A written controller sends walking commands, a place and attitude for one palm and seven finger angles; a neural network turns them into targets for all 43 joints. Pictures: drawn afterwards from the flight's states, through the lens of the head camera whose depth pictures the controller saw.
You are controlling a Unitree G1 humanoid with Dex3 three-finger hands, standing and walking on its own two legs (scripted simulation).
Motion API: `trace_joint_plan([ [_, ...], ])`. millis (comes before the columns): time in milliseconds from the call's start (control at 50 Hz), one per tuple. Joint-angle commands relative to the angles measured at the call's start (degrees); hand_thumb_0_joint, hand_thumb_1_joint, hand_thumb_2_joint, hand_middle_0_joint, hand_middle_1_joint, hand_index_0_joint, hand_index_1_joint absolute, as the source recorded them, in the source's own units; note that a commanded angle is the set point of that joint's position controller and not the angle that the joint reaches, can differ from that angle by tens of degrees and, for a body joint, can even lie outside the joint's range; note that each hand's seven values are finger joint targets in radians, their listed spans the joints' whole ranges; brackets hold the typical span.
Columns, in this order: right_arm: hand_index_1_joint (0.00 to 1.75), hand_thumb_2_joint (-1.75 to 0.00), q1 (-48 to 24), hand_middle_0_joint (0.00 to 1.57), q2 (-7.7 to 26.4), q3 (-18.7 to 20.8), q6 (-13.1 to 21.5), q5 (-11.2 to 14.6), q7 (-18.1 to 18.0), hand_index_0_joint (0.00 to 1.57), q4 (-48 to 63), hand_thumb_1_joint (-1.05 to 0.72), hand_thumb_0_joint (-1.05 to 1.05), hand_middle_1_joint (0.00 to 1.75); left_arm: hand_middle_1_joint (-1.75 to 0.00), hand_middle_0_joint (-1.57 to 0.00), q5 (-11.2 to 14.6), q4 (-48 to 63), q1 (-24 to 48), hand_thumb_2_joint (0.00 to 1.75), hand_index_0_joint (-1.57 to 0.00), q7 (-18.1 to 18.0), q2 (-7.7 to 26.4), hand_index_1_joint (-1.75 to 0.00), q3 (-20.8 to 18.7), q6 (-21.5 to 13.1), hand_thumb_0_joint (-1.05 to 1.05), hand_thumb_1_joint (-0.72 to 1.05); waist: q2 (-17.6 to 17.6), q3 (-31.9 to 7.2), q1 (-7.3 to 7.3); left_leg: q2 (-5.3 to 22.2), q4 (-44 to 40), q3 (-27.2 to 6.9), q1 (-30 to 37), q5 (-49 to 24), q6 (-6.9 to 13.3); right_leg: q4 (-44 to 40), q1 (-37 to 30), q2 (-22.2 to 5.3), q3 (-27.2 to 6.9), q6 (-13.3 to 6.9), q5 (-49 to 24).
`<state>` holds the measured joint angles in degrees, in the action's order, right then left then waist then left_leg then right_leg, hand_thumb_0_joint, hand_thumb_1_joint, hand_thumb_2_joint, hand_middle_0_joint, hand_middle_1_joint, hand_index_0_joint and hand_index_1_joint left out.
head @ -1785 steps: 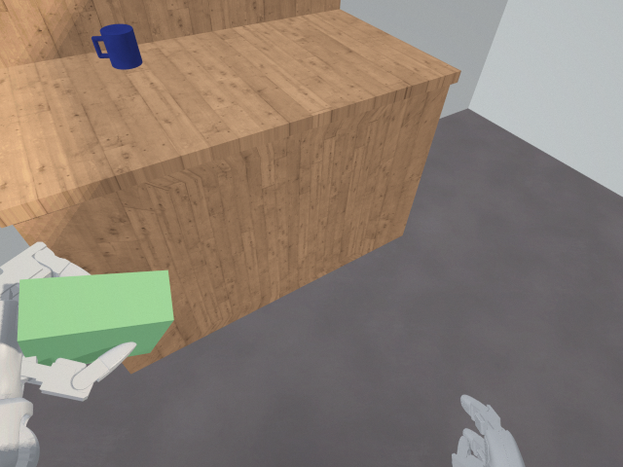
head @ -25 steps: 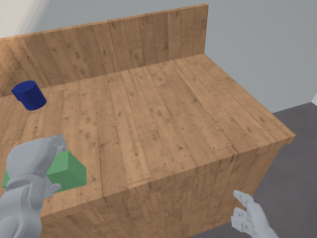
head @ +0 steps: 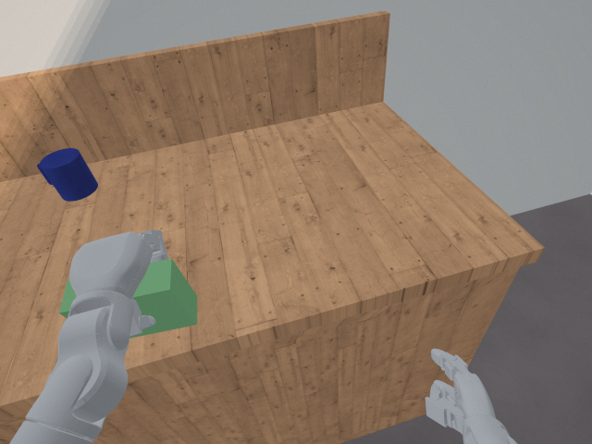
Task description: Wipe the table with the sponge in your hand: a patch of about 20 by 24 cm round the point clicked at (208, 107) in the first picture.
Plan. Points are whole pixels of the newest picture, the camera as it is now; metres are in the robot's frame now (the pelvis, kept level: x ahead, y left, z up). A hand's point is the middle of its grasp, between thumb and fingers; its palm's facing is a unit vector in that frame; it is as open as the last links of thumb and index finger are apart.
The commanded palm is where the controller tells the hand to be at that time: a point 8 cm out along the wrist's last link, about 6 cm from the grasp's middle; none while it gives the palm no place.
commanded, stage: slide across to the third lane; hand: left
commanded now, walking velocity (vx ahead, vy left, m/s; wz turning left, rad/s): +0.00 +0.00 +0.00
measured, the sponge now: (141, 308) +0.26 +0.27 +0.06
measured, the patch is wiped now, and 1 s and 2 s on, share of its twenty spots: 0.80 0.80 0.90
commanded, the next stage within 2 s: wipe forward along the third lane in 0.18 s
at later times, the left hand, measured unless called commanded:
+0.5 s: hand (153, 276) +0.28 +0.25 +0.11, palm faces +0.05 -0.08 -1.00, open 9.1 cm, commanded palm +0.26 +0.24 +0.16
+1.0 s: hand (155, 250) +0.33 +0.27 +0.11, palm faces +0.00 -0.05 -1.00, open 9.2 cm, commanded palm +0.30 +0.27 +0.14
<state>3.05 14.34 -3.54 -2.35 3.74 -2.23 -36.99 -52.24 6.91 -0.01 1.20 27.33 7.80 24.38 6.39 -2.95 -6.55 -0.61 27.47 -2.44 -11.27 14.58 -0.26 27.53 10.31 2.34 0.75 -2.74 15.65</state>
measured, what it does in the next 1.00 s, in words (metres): stands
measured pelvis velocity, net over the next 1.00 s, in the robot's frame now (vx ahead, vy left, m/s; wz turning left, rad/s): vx -0.01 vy -0.01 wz -0.01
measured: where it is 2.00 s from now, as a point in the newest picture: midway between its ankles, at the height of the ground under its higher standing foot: outside the picture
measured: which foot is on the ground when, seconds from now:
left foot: down 0.00-1.00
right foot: down 0.00-1.00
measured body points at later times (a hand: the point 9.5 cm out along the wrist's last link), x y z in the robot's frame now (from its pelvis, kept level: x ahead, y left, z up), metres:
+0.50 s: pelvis -0.01 -0.01 +0.00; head -0.04 -0.06 +0.45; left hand +0.27 +0.25 +0.17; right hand +0.23 -0.22 -0.08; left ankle +0.00 +0.13 -0.74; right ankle -0.01 -0.09 -0.74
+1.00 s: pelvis -0.01 -0.01 +0.00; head -0.03 -0.05 +0.45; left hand +0.32 +0.27 +0.16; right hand +0.17 -0.26 -0.11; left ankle +0.00 +0.13 -0.74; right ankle -0.01 -0.09 -0.74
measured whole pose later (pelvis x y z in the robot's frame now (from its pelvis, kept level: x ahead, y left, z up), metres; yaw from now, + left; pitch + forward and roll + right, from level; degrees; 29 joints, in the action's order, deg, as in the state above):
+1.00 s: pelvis -0.01 -0.01 +0.00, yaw +0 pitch +1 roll +0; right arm 7.6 17.1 -1.4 -5.1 5.0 -4.2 -39.6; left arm -53.4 -19.9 19.8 2.4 27.5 6.2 20.6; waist 5.2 -4.4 -3.2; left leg 0.5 28.5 -2.5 -15.6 13.9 -0.6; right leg 28.2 14.7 3.5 0.8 -3.5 14.5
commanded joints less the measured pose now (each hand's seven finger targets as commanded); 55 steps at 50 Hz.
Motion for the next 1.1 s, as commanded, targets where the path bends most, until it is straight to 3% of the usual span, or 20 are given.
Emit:
trace_joint_plan([
  [0,0.30,-0.90,-13.4,0.20,5.4,2.0,2.9,-0.2,-0.2,0.20,10.3,-0.90,0.00,0.30,-1.60,-1.20,0.2,8.7,14.1,1.30,-1.20,-1.4,6.2,-1.60,-3.5,1.2,0.00,0.10,-6.2,-8.3,0.50,-1.4,-2.5,0.7,2.3,-11.7,2.6,-4.8,-2.7,-0.5,-2.9,-1.0,-11.9],
  [40,0.30,-0.90,-13.2,0.20,5.6,2.2,2.8,-0.2,0.1,0.20,10.0,-0.90,0.00,0.30,-1.60,-1.20,0.5,7.9,12.8,1.30,-1.20,-1.0,4.9,-1.60,-2.2,1.6,0.00,0.10,-7.2,-8.0,0.76,-1.4,-2.5,0.8,2.3,-11.8,2.7,-5.0,-2.7,-0.5,-2.9,-0.7,-13.0],
  [80,0.30,-0.90,-14.4,0.20,5.8,2.1,2.6,0.0,-0.2,0.20,9.9,-0.90,0.00,0.30,-1.60,-1.20,-0.2,7.9,14.2,1.30,-1.20,-1.0,8.5,-1.60,-4.7,2.1,0.00,0.10,-6.3,-7.3,0.37,-1.4,-2.8,0.5,2.8,-10.7,2.7,-5.3,-2.1,-0.3,-4.9,-1.2,-11.3],
  [100,0.30,-0.90,-13.9,0.20,5.4,2.0,2.7,0.0,-0.1,0.20,10.5,-0.90,0.00,0.30,-1.60,-1.20,0.2,8.0,14.1,1.30,-1.20,-0.8,5.0,-1.60,-1.9,2.3,0.00,0.10,-6.5,-8.1,0.57,-1.5,-2.4,1.0,2.3,-11.0,2.8,-5.0,-2.7,-0.7,-3.3,-0.8,-11.7],
  [180,0.30,-0.90,-14.7,0.20,5.7,2.0,2.3,0.2,-0.1,0.20,10.1,-0.90,0.00,0.30,-1.60,-1.20,0.1,7.9,15.0,1.30,-1.20,-0.6,6.3,-1.60,-2.5,2.5,0.00,0.10,-7.3,-7.6,0.80,-1.3,-2.9,0.8,2.8,-10.6,2.7,-5.4,-2.3,-0.5,-4.8,-1.0,-11.6],
  [200,0.30,-0.90,-14.3,0.20,5.3,2.0,2.6,0.3,-0.2,0.20,10.4,-0.90,0.00,0.30,-1.60,-1.20,0.3,7.8,16.6,1.30,-1.20,-0.5,3.0,-1.60,0.5,2.5,0.00,0.10,-7.3,-7.4,1.21,-1.4,-2.6,1.3,2.5,-10.6,2.9,-5.3,-2.0,-0.8,-3.4,-0.6,-11.5],
  [280,0.30,-0.90,-14.7,0.20,6.2,2.0,2.0,0.2,-0.4,0.20,9.4,-0.90,0.00,0.30,-1.60,-1.20,-0.9,5.2,17.7,1.30,-1.20,-0.9,8.2,-1.60,-3.6,3.0,0.00,0.10,-6.4,-6.8,0.72,-1.5,-3.2,1.1,2.6,-9.5,2.7,-5.7,-1.8,-0.5,-5.2,-1.1,-10.3],
  [340,0.30,-0.90,-13.8,0.20,6.0,2.1,1.8,0.3,-0.8,0.20,9.0,-0.90,0.00,0.30,-1.60,-1.20,-0.5,1.5,18.3,1.30,-1.20,-0.7,5.7,-1.60,-1.8,3.1,0.00,0.10,-8.3,-6.2,1.34,-1.6,-3.1,1.6,1.6,-8.8,2.7,-6.2,-1.5,-0.7,-4.0,-0.4,-9.8],
  [480,0.30,-0.90,-13.1,0.20,6.8,2.0,1.6,0.4,-2.0,0.20,7.6,-0.90,0.00,0.30,-1.60,-1.20,-2.4,-6.7,23.7,1.30,-1.20,-0.2,9.9,-1.60,-4.0,2.5,0.00,0.10,-7.1,-6.4,1.61,-1.9,-3.3,1.6,1.3,-6.3,2.6,-6.9,-0.4,-0.6,-5.4,-0.8,-6.4],
  [540,0.30,-0.90,-11.7,0.20,6.6,2.2,1.7,0.4,-2.0,0.20,7.8,-0.90,0.00,0.30,-1.60,-1.20,-1.8,-9.1,23.8,1.30,-1.20,0.4,7.5,-1.60,-2.6,1.3,0.00,0.10,-8.8,-7.2,2.09,-2.0,-2.5,1.8,0.2,-7.4,2.8,-6.3,-1.4,-0.8,-4.1,-0.3,-9.5],
  [580,0.30,-0.90,-11.4,0.20,7.3,2.4,1.4,0.4,-2.2,0.20,7.3,-0.90,0.00,0.30,-1.60,-1.20,-2.3,-11.0,24.6,1.30,-1.20,0.4,11.1,-1.60,-5.4,0.7,0.00,0.10,-8.8,-6.9,1.90,-2.0,-2.6,1.7,0.1,-6.7,2.8,-6.6,-1.1,-0.7,-5.7,-0.5,-8.7],
  [600,0.30,-0.90,-10.8,0.20,6.7,2.3,1.4,0.4,-2.2,0.20,7.8,-0.90,0.00,0.30,-1.60,-1.20,-2.0,-11.6,25.6,1.30,-1.20,0.5,8.2,-1.60,-3.0,0.5,0.00,0.10,-9.2,-7.1,2.25,-2.0,-2.6,2.0,-0.7,-6.2,2.9,-6.4,-1.2,-0.9,-4.0,-0.1,-7.8],
  [680,0.30,-0.90,-9.5,0.20,7.5,2.7,1.2,0.5,-2.3,0.20,7.2,-0.90,0.00,0.30,-1.60,-1.20,-2.1,-15.1,25.8,1.30,-1.20,0.3,11.0,-1.60,-5.6,-1.0,0.00,0.10,-8.8,-6.9,2.13,-2.1,-2.3,1.8,-1.3,-6.2,2.9,-6.4,-0.6,-0.7,-5.2,-0.4,-8.9],
  [720,0.30,-0.90,-8.6,0.20,7.4,2.9,1.0,0.6,-2.4,0.20,6.9,-0.90,0.00,0.30,-1.60,-1.20,-2.0,-17.5,27.7,1.30,-1.20,0.3,9.1,-1.60,-3.8,-1.4,0.00,0.10,-9.7,-6.0,2.91,-2.1,-1.9,2.2,-2.2,-5.8,3.0,-6.4,0.1,-0.7,-4.3,0.1,-8.9],
  [780,0.30,-0.90,-7.7,0.20,8.2,3.2,0.7,0.6,-2.6,0.20,6.6,-0.90,0.00,0.30,-1.60,-1.20,-2.4,-20.6,28.1,1.30,-1.20,0.2,13.0,-1.60,-6.7,-2.0,0.00,0.10,-10.0,-6.3,2.60,-2.2,-1.6,2.1,-3.1,-5.4,3.0,-6.3,0.1,-0.7,-5.8,0.0,-8.9],
  [840,0.30,-0.90,-6.5,0.20,8.0,3.4,0.4,0.8,-2.5,0.20,6.6,-0.90,0.00,0.30,-1.60,-1.20,-2.5,-22.8,29.5,1.30,-1.20,0.4,9.2,-1.60,-3.5,-2.5,0.00,0.10,-9.6,-6.4,3.37,-2.2,-1.5,2.2,-3.8,-5.5,3.0,-5.9,0.8,-0.7,-4.0,0.2,-9.3],
  [920,0.30,-0.90,-5.2,0.20,8.2,3.8,0.2,0.9,-2.3,0.20,6.8,-0.90,0.00,0.30,-1.60,-1.20,-2.8,-24.9,30.5,1.30,-1.20,0.2,9.4,-1.60,-3.7,-3.4,0.00,0.10,-9.4,-7.9,3.49,-2.2,-1.0,2.2,-4.0,-6.0,3.2,-5.6,0.5,-0.7,-3.9,0.0,-10.2],
  [980,0.30,-0.90,-5.0,0.20,8.8,4.0,-0.2,0.8,-2.4,0.20,6.6,-0.90,0.00,0.30,-1.60,-1.20,-2.7,-26.3,30.7,1.30,-1.20,-0.2,13.8,-1.60,-7.5,-4.1,0.00,0.10,-11.0,-8.6,2.96,-2.2,-0.9,2.0,-4.7,-5.8,3.2,-5.4,-0.1,-0.6,-5.0,0.0,-10.7],
  [1040,0.30,-0.90,-4.2,0.20,8.6,4.0,-0.4,1.2,-2.5,0.20,6.4,-0.90,0.00,0.30,-1.60,-1.20,-2.7,-28.6,34.4,1.30,-1.20,-0.3,10.7,-1.60,-4.2,-4.4,0.00,0.10,-10.1,-6.1,4.20,-2.0,-1.5,2.1,-5.6,-3.6,3.2,-6.1,2.6,-0.5,-3.5,0.3,-6.6],
  [1080,0.30,-0.90,-4.0,0.20,8.9,4.0,-0.4,1.2,-2.7,0.20,6.1,-0.90,0.00,0.30,-1.60,-1.20,-3.1,-29.8,36.6,1.30,-1.20,-0.6,13.9,-1.60,-6.5,-4.8,0.00,0.10,-9.2,-6.3,3.91,-1.9,-1.7,1.8,-5.5,-3.2,3.2,-6.3,2.9,-0.4,-4.2,-0.1,-5.2],
])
